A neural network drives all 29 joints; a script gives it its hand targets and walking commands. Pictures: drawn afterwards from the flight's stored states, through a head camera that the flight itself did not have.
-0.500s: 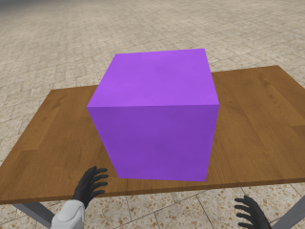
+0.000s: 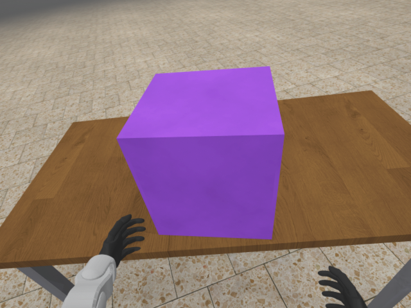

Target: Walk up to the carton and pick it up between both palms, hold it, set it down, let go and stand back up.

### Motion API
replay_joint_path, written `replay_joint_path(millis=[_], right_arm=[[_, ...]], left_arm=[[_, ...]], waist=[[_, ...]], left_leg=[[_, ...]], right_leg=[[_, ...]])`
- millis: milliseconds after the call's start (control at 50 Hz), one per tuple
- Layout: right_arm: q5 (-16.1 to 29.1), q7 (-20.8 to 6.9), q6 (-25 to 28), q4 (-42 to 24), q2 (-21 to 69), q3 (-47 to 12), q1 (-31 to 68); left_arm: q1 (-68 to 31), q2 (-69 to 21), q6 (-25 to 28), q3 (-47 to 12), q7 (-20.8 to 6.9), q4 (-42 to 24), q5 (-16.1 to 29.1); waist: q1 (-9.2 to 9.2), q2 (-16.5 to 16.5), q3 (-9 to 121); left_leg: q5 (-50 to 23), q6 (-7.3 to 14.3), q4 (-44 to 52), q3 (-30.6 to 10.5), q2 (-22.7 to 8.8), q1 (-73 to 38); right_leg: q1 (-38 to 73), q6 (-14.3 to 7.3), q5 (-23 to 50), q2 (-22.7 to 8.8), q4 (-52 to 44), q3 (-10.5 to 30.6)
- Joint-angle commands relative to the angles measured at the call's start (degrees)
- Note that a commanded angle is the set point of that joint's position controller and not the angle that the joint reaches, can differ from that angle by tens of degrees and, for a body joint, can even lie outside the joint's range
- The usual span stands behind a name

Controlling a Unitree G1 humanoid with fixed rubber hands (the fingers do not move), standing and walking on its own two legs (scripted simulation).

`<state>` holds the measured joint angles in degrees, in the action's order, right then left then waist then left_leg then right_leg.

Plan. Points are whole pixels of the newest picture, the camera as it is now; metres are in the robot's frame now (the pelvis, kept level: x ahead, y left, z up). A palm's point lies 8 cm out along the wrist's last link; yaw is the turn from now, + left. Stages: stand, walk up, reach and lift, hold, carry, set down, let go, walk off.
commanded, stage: let go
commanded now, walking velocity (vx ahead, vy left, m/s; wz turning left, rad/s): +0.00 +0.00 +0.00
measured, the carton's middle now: (211, 154) +0.44 +0.05 +0.10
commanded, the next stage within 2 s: stand in 0.16 s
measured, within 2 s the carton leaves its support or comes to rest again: neither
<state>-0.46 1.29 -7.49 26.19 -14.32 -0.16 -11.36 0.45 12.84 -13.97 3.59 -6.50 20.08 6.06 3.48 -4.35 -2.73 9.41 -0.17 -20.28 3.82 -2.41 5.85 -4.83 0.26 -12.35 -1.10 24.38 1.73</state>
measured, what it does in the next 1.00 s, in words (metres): steps on the spot: left foot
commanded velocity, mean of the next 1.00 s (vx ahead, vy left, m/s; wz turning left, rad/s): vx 0.00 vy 0.00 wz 0.00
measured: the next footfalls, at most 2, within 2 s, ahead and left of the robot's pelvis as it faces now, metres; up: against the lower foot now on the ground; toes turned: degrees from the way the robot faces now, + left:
left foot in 0.38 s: +0.03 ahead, +0.12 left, +0.00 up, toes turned +6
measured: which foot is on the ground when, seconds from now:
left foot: down 0.00-0.22, up 0.24-0.36, down 0.38-1.00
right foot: down 0.00-1.00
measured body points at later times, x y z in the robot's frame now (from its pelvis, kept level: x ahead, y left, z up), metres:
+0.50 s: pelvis -0.01 +0.00 -0.01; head -0.01 +0.02 +0.44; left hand +0.23 +0.25 +0.01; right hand +0.08 -0.29 -0.12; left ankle -0.01 +0.12 -0.74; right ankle +0.01 -0.12 -0.74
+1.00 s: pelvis +0.01 -0.02 -0.01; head +0.01 -0.01 +0.44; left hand +0.24 +0.24 +0.01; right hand +0.18 -0.30 -0.10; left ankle -0.01 +0.12 -0.74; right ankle +0.01 -0.12 -0.74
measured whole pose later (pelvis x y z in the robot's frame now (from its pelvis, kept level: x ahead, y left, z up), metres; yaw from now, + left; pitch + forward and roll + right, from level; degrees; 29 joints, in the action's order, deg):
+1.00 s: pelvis +0.01 -0.02 -0.01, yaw +7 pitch +0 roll +0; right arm -1.1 -5.1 0.8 44.9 -20.1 4.1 -10.0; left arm 6.7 20.8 10.8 -1.5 -1.5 18.8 -0.7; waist -1.0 0.5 1.1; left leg 16.7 -1.5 -29.6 -1.0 -1.3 13.2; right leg -13.3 -1.2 -16.8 -0.2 29.9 -3.6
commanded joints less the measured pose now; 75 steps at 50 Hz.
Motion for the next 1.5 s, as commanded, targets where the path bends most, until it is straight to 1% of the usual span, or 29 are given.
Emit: replay_joint_path(millis=[0, 80, 160, 180, 200, 220, 260, 320, 340, 360, 380, 400, 420, 460, 480, 540, 560, 600, 660, 680, 800, 960, 1180, 1200, 1280, 1380, 1400, 1440, 1480], right_arm=[[0.0, 0.35, 3.96, -6.87, -4.29, 2.65, 7.98], [0.91, -0.36, 4.09, -5.31, -5.02, 3.17, 10.15], [1.1, -0.84, 4.17, -5.7, -5.1, 2.5, 10.99], [-3.41, -1.43, 6.79, 5.18, -7.17, 5.24, 4.92], [-3.77, -2.03, 7.94, 6.12, -10.66, 6.92, -2.71], [-3.66, -2.59, 8.25, 6.36, -12.06, 8.31, -3.32], [-2.84, -4.26, 9.37, 7.32, -11.22, 8.08, -3.47], [-2.09, -5.27, 11.3, 8.34, -9.13, 5.94, 0.71], [-2.37, -5.06, 11.65, 8.43, -10.19, 5.98, 2.32], [-2.92, -5.4, 11.72, 8.61, -11.83, 6.23, 1.23], [-2.84, -5.54, 11.69, 8.55, -13.79, 7.22, 3.69], [-2.12, -5.31, 11.29, 7.93, -16.27, 8.08, 5.73], [-2.01, -5.48, 11.07, 8.02, -16.16, 7.68, 7.63], [-1.98, -5.24, 10.96, 8.32, -13.7, 6.61, 7.73], [-2.37, -5.44, 10.72, 9.28, -14.56, 6.47, 7.88], [-1.19, -5.84, 10.9, 10.66, -14.33, 7.16, 1.09], [-1.31, -5.97, 10.99, 11.48, -14.86, 7.18, 0.8], [-1.06, -6.34, 10.88, 12.04, -15.38, 7.25, 0.47], [-0.73, -6.29, 10.34, 11.97, -15.56, 7.33, -0.07], [-0.52, -6.05, 10.36, 11.51, -16.3, 7.29, 1.64], [-0.54, -5.92, 9.96, 12.78, -16.35, 7.82, 2.1], [-0.15, -5.71, 10.12, 14.1, -16.95, 7.36, 4.28], [-0.25, -5.19, 9.58, 15.31, -16.74, 7.28, 5.0], [-0.08, -5.52, 9.37, 15.61, -15.93, 6.73, 3.94], [-0.12, -5.24, 9.42, 16.22, -16.91, 7.11, 4.18], [-0.14, -5.08, 9.74, 17.53, -16.76, 6.59, 4.15], [-0.51, -5.16, 9.59, 17.73, -16.39, 6.68, 3.79], [-0.19, -4.79, 9.5, 17.81, -16.86, 6.3, 2.7], [-0.55, -4.74, 9.55, 18.11, -17.05, 6.36, 4.07]], left_arm=[[2.72, 1.36, -7.02, -4.19, 0.23, 10.39, -2.58], [2.91, -0.35, -7.15, -4.19, 0.88, 12.25, -3.45], [1.72, -0.08, -7.19, -3.64, 0.7, 11.63, -3.38], [1.37, 17.9, 5.54, 3.34, 4.98, 8.7, -10.22], [0.06, 22.5, 9.68, 5.68, 6.2, 6.82, -10.56], [-1.52, 20.51, 11.68, 5.58, 6.26, 5.52, -10.61], [-1.72, 18.69, 14.23, 4.43, 6.7, 5.04, -9.74], [1.52, 18.77, 14.64, 4.51, 6.62, 4.61, -8.99], [4.43, 18.5, 15.07, 4.52, 6.39, 4.03, -8.87], [5.99, 17.43, 15.52, 4.03, 6.02, 3.94, -8.93], [9.22, 15.12, 15.89, 3.54, 5.99, 3.69, -9.05], [8.49, 16.68, 15.86, 3.4, 5.7, 1.9, -8.93], [6.86, 17.24, 16.11, 3.15, 5.33, 0.92, -9.1], [7.97, 18.01, 17.07, 3.09, 5.68, 0.87, -8.79], [11.46, 17.65, 17.75, 2.63, 6.24, 1.93, -8.94], [7.37, 19.43, 19.03, 1.86, 6.64, -0.3, -9.21], [5.29, 18.96, 18.89, 1.41, 6.66, -0.16, -8.7], [5.83, 18.92, 18.76, 1.24, 6.9, -0.11, -8.06], [7.5, 19.08, 18.7, 0.94, 6.86, 1.08, -8.07], [7.72, 19.02, 18.88, 0.95, 6.78, 1.04, -7.76], [8.03, 20.95, 19.48, 1.3, 7.16, 3.4, -8.05], [6.16, 19.19, 19.4, 1.33, 6.95, 3.98, -8.02], [9.6, 19.75, 18.74, 1.15, 7.16, 6.2, -7.52], [7.24, 19.9, 18.94, 1.14, 7.0, 5.91, -7.99], [8.71, 20.6, 19.15, 1.06, 7.32, 6.73, -7.41], [5.47, 20.05, 19.27, 1.17, 7.07, 7.75, -7.86], [7.76, 19.8, 19.17, 0.89, 6.99, 7.91, -7.62], [5.34, 19.99, 18.74, 1.19, 7.05, 7.86, -7.83], [8.86, 19.56, 18.89, 0.93, 6.8, 8.93, -7.51]], waist=[[-1.36, 17.25, -6.59], [-0.83, 11.95, -5.01], [-0.56, 14.59, -4.89], [-3.34, 21.91, -7.47], [-4.54, 26.67, -7.65], [-4.04, 28.08, -8.42], [-5.76, 23.2, -4.99], [-3.71, 13.65, 0.53], [-1.93, 13.01, 2.55], [-2.24, 6.69, 4.68], [-0.46, 6.03, 1.45], [-0.56, -1.34, 0.8], [-1.65, -2.52, -0.32], [-1.38, 1.15, -2.07], [0.59, 2.59, -0.31], [-4.57, 12.86, 3.15], [-4.51, 14.95, 3.27], [-4.46, 12.71, 8.85], [-4.58, 13.72, 4.94], [-3.76, 10.24, 5.18], [-4.52, 12.43, 3.02], [-3.94, 10.89, 5.49], [-2.58, 11.5, 3.22], [-4.54, 12.7, 1.6], [-3.27, 12.1, 2.28], [-4.47, 11.53, 3.03], [-3.0, 11.83, 2.15], [-4.92, 12.5, -0.37], [-2.74, 10.35, 1.6]], left_leg=[[10.46, 1.73, 2.11, 3.94, 3.47, -3.98], [10.27, 1.24, 3.37, 3.34, 1.72, -0.41], [10.18, 1.07, 2.4, 3.88, 2.9, -2.61], [6.76, 0.55, -9.85, 2.7, 2.16, 5.04], [12.93, 0.51, -21.96, 2.62, 3.95, 3.46], [12.69, 1.04, -26.03, -0.55, 2.82, 3.95], [10.59, 2.66, -22.6, -3.24, -0.72, 7.1], [9.29, 3.08, -1.93, 0.57, 1.24, 10.53], [7.93, 3.22, -0.73, -4.1, -0.57, 9.04], [10.64, 4.68, -1.1, -9.81, -4.39, 5.25], [20.01, 5.46, 2.33, -15.94, -7.77, 7.68], [31.07, 6.47, 5.89, -18.41, -8.74, 17.42], [31.85, 5.98, 7.94, -18.64, -8.39, 24.91], [26.99, 5.3, 6.16, -15.08, -6.29, 25.11], [23.81, 4.92, 2.73, -14.43, -5.58, 22.51], [10.32, 2.77, -6.61, -8.2, -0.49, 13.56], [5.37, 2.25, -7.71, -7.85, -1.2, 9.37], [-4.84, 2.58, -8.88, -8.42, -1.99, 5.05], [-3.28, 2.73, -6.41, -9.26, -2.88, 6.94], [-2.12, 2.72, -7.59, -9.15, -2.83, 8.72], [2.9, 2.37, -7.22, -7.84, -2.12, 7.44], [-3.41, 2.09, -7.1, -8.14, -2.67, 7.03], [1.28, 2.02, -5.39, -8.5, -2.28, 11.71], [2.11, 1.93, -5.65, -8.23, -2.72, 11.39], [0.82, 2.22, -4.93, -9.01, -2.85, 9.69], [2.87, 2.58, -4.46, -9.23, -3.0, 9.89], [3.31, 2.53, -3.96, -8.86, -2.59, 10.52], [4.98, 2.49, -3.74, -9.66, -3.19, 11.76], [4.0, 2.94, -3.01, -9.95, -3.8, 11.8]], right_leg=[[-15.15, -1.87, -12.71, 1.78, -10.86, -2.33], [-10.89, -2.72, -10.37, 2.85, -8.05, -2.56], [-12.71, -3.04, -12.62, 2.24, -9.0, -2.52], [-20.28, -1.15, -25.92, -4.76, -13.82, 3.07], [-28.22, -3.22, -39.29, -8.63, -19.08, 7.87], [-30.17, -5.13, -39.41, -10.42, -19.48, 8.74], [-25.02, -5.18, -28.82, -9.82, -13.72, 7.96], [-8.88, -3.36, -14.59, -7.32, -2.55, 3.06], [-8.01, -2.41, -11.78, -5.9, 0.46, 1.57], [-12.98, -1.62, -13.46, -4.41, 4.46, 0.59], [-17.25, -0.29, -15.33, -1.8, 6.78, -1.69], [-12.09, -0.15, -12.39, -0.85, 11.75, -1.87], [-6.21, -0.35, -8.18, -0.57, 15.48, -1.43], [-6.31, -0.57, -7.06, -1.27, 11.49, -1.76], [-6.03, -1.22, -7.84, -2.64, 7.47, 0.34], [-11.92, -2.89, -9.86, -7.39, -0.83, 6.95], [-13.02, -3.0, -6.24, -7.34, -1.61, 6.51], [-8.36, -2.12, 6.22, -5.49, 1.84, 2.99], [-9.87, -1.6, 2.82, -4.6, 1.46, 1.29], [-8.52, -1.46, 3.94, -5.11, 1.28, 2.34], [-10.47, -1.75, 1.09, -6.65, -2.84, 3.98], [-7.75, -1.59, 8.68, -6.16, -0.53, 1.4], [-5.77, -1.89, 2.25, -5.34, -0.82, 0.7], [-7.81, -2.19, 3.08, -6.57, -1.63, 2.62], [-7.49, -1.06, 4.62, -6.75, -2.39, 2.4], [-7.61, -2.24, -0.9, -6.13, -3.56, 2.52], [-7.13, -2.12, -2.54, -6.04, -3.16, 2.02], [-9.49, -2.63, -5.93, -6.2, -4.81, 3.21], [-6.75, -2.27, -5.45, -5.82, -3.55, 2.01]])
